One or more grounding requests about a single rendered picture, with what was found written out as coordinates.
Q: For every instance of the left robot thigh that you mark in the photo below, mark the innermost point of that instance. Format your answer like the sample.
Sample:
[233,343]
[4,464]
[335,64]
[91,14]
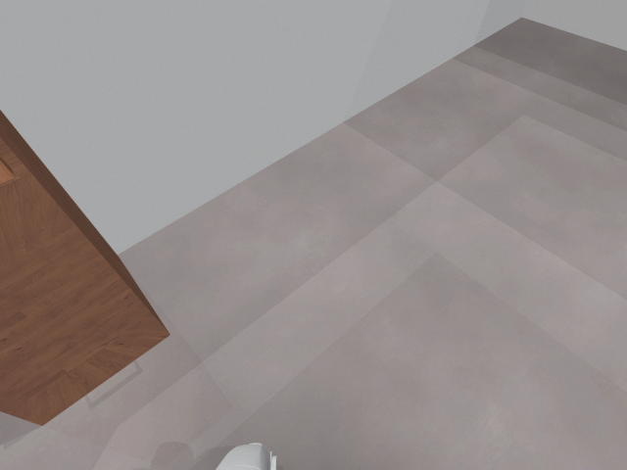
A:
[249,457]

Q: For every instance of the cabinet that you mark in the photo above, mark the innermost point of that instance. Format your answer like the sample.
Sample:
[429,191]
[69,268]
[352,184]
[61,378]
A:
[71,315]

